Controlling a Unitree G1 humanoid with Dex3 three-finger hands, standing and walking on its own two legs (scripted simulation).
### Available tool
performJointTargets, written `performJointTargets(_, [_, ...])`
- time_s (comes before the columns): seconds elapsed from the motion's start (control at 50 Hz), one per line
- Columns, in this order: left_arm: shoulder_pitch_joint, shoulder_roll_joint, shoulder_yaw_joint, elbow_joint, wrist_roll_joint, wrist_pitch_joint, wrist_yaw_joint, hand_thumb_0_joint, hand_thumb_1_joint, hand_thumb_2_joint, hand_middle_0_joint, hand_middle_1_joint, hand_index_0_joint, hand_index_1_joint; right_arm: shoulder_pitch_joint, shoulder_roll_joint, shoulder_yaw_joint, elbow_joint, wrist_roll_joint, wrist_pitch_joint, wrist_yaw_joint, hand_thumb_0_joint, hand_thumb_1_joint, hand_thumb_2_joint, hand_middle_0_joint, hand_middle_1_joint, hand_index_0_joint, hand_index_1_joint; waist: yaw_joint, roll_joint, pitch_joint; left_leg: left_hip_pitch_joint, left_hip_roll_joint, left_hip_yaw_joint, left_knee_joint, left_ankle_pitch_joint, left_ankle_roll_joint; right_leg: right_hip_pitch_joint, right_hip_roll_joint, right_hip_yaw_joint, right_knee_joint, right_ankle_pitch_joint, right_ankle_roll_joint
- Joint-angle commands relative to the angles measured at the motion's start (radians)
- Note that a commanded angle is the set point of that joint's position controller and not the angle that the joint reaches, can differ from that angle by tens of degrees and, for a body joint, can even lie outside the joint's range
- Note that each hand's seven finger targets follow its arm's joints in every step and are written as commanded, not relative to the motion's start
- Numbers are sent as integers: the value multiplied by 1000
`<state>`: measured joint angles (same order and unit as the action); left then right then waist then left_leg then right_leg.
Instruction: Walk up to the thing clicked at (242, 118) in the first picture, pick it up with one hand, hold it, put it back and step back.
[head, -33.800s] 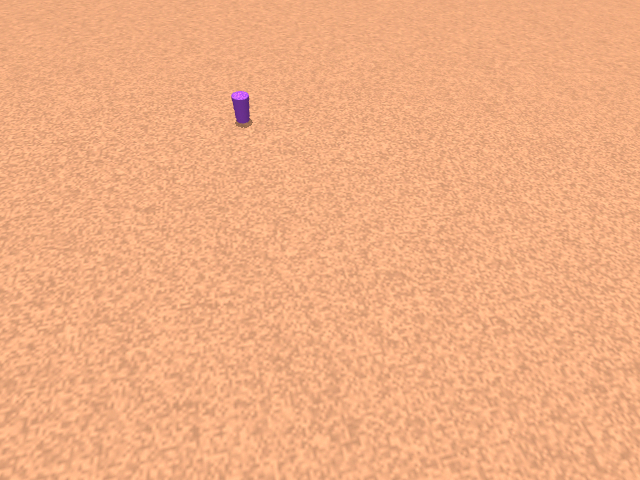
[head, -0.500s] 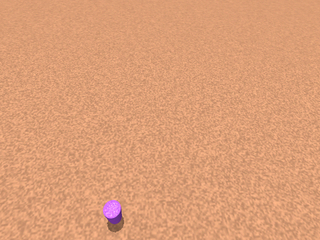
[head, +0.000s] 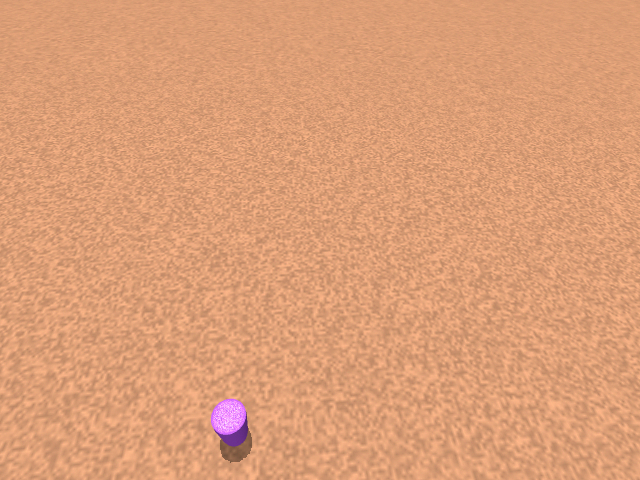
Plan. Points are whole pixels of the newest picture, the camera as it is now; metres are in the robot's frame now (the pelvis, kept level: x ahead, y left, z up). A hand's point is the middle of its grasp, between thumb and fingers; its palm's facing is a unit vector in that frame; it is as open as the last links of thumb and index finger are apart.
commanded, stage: stand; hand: left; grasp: from the side
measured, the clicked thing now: (232, 425) +0.40 +0.22 -0.71
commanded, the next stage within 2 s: step back in 1.22 s
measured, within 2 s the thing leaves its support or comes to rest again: neither
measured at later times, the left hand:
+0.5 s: hand out of the picture +0.09 +0.24 -0.16, palm faces -0.02 -0.94 -0.34, open 7.4 cm
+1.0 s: hand out of the picture +0.11 +0.24 -0.15, palm faces -0.02 -0.94 -0.34, open 7.4 cm
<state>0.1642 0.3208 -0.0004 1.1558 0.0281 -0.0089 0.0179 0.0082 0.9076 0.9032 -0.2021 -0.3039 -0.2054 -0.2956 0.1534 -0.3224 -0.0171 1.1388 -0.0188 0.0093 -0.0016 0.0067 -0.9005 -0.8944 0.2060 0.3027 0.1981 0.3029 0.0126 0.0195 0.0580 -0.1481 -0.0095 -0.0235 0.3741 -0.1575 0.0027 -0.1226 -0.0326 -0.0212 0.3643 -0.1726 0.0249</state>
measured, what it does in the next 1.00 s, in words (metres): stands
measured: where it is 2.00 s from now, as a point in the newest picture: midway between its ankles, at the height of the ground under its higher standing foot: outside the picture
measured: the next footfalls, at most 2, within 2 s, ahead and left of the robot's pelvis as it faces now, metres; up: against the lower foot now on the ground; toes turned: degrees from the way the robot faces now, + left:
none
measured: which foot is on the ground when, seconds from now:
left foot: down 0.00-1.00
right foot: down 0.00-1.00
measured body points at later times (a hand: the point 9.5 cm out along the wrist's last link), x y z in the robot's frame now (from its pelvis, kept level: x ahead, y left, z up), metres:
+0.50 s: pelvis +0.02 +0.00 +0.00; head +0.03 -0.01 +0.45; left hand +0.09 +0.29 -0.13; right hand +0.09 -0.30 -0.14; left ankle +0.03 +0.12 -0.75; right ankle +0.02 -0.13 -0.75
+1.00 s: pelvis +0.04 -0.01 +0.00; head +0.05 -0.01 +0.45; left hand +0.11 +0.29 -0.13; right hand +0.11 -0.30 -0.13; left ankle +0.03 +0.12 -0.75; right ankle +0.02 -0.13 -0.75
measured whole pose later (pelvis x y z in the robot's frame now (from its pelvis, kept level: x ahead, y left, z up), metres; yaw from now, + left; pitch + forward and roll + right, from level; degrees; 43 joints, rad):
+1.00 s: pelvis +0.04 -0.01 +0.00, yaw -1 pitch -2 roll +0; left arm 0.10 0.32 0.01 1.14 0.02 -0.01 0.01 0.01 0.91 0.90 -0.20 -0.30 -0.21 -0.30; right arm 0.10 -0.34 -0.01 1.14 -0.01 -0.01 0.00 0.01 -0.90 -0.89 0.21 0.30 0.20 0.30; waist 0.01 0.01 0.05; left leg -0.10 0.00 -0.02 0.31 -0.18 -0.01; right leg -0.08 -0.02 -0.02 0.30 -0.19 0.02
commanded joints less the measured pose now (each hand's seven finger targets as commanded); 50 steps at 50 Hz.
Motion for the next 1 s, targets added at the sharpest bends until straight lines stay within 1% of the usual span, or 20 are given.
performJointTargets(0.0, [-45,206,38,-45,-5,-22,9,0,900,900,-200,-300,-200,-301,-40,-192,-29,-52,-1,-23,-12,0,-900,-900,200,300,200,300,-6,-14,8,-45,102,-118,-105,-111,23,-29,-85,99,-95,-108,-32])
performJointTargets(0.12, [-56,208,41,-40,-9,-22,6,0,900,900,-200,-300,-200,-301,-42,-199,-24,-48,1,-29,-14,0,-900,-900,200,300,200,300,-8,1,-24,-27,108,-107,-107,-44,22,9,-92,103,-86,-14,-38])
performJointTargets(0.2, [-58,205,40,-40,-10,-22,4,0,900,900,-200,-300,-200,-301,-53,-208,-23,-46,2,-33,-14,0,-900,-900,200,300,200,300,-3,-9,-35,-5,114,-111,-110,-8,22,13,-93,97,-83,5,-36])
performJointTargets(0.28, [-67,208,41,-39,-9,-20,4,0,900,900,-200,-300,-200,-301,-55,-207,-23,-45,3,-33,-17,0,-900,-900,200,300,200,300,-9,-23,-38,6,114,-108,-111,15,20,11,-92,93,-86,24,-33])
performJointTargets(0.36, [-75,208,45,-43,-10,-19,3,0,900,900,-200,-300,-200,-301,-59,-210,-22,-44,1,-33,-17,0,-900,-900,200,300,200,300,-8,-18,-42,10,118,-104,-109,10,20,15,-95,94,-85,29,-35])
performJointTargets(0.4, [-75,208,45,-45,-11,-22,3,0,900,900,-200,-300,-200,-301,-60,-213,-23,-44,2,-36,-17,0,-900,-900,200,300,200,300,-6,-22,-67,35,123,-100,-98,96,21,30,-100,95,-84,79,-34])
performJointTargets(0.44, [-83,207,45,-51,-12,-22,3,0,900,900,-200,-300,-200,-301,-55,-212,-22,-43,1,-38,-18,0,-900,-900,200,300,200,300,-10,-18,-69,28,121,-91,-94,117,20,44,-100,95,-86,115,-31])
performJointTargets(0.46, [-77,208,46,-49,-13,-22,4,0,900,900,-200,-300,-200,-301,-67,-217,-24,-46,3,-39,-19,0,-900,-900,200,300,200,300,-5,-16,-76,45,126,-95,-92,145,21,44,-101,92,-82,129,-31])
performJointTargets(0.5, [-86,207,46,-50,-13,-21,3,0,900,900,-200,-300,-200,-301,-63,-207,-19,-44,2,-39,-18,0,-900,-900,200,300,200,300,-9,-21,-65,35,124,-93,-101,127,18,42,-99,90,-82,115,-30])
performJointTargets(0.54, [-86,205,47,-52,-13,-20,4,0,900,900,-200,-300,-200,-301,-70,-219,-24,-46,3,-39,-19,0,-900,-900,200,300,200,300,-10,-26,-80,54,130,-91,-88,150,23,46,-101,90,-84,139,-29])
performJointTargets(0.64, [-95,211,50,-58,-14,-20,4,0,900,900,-200,-300,-200,-301,-76,-217,-24,-46,3,-40,-20,0,-900,-900,200,300,200,300,-8,-19,-87,66,130,-87,-92,197,15,54,-101,85,-78,171,-31])
performJointTargets(0.7, [-98,211,50,-57,-14,-20,4,0,900,900,-200,-300,-200,-300,-70,-219,-24,-47,3,-37,-20,0,-900,-900,200,300,200,300,-15,-30,-84,58,130,-81,-90,171,19,57,-103,90,-86,163,-29])
performJointTargets(0.72, [-98,211,49,-56,-14,-19,2,0,900,900,-200,-300,-200,-300,-74,-214,-22,-45,3,-37,-19,0,-900,-900,200,300,200,300,-11,-25,-67,47,127,-87,-102,155,13,48,-98,86,-89,134,-28])
performJointTargets(0.76, [-93,209,48,-57,-13,-21,1,0,900,900,-200,-300,-200,-300,-86,-222,-25,-48,4,-36,-17,0,-900,-900,200,300,200,300,-8,-20,-64,49,127,-87,-97,122,16,41,-98,90,-103,111,-26])
performJointTargets(0.78, [-102,217,49,-60,-12,-21,2,0,900,900,-200,-300,-200,-300,-85,-215,-24,-50,2,-36,-17,0,-900,-900,200,300,200,300,-12,-37,-64,50,128,-88,-99,127,14,39,-99,87,-99,107,-30])
performJointTargets(0.8, [-99,211,50,-61,-12,-21,2,0,900,900,-200,-300,-200,-300,-81,-223,-26,-48,3,-35,-18,0,-900,-900,200,300,200,300,-13,-29,-73,53,130,-85,-94,126,18,47,-103,95,-100,128,-32])
performJointTargets(0.82, [-98,217,49,-61,-12,-21,1,0,900,900,-200,-300,-200,-300,-79,-217,-23,-48,3,-37,-17,0,-900,-900,200,300,200,300,-13,-23,-72,50,128,-85,-100,128,13,46,-102,93,-97,131,-32])
performJointTargets(0.88, [-102,216,50,-66,-14,-23,2,0,900,900,-200,-300,-200,-300,-83,-221,-24,-51,3,-38,-17,0,-900,-900,200,300,200,300,-11,-17,-91,59,132,-81,-93,180,16,63,-106,92,-86,174,-35])
performJointTargets(0.94, [-100,214,49,-66,-15,-24,2,0,900,900,-200,-300,-200,-300,-77,-222,-25,-49,4,-38,-17,0,-900,-900,200,300,200,300,-15,-29,-97,72,135,-80,-84,197,18,66,-105,92,-86,189,-35])
performJointTargets(0.98, [-97,216,47,-66,-16,-24,2,0,900,900,-200,-300,-200,-300,-82,-225,-26,-48,5,-38,-16,0,-900,-900,200,300,200,300,-11,-20,-85,68,132,-85,-92,191,15,63,-102,89,-91,177,-33])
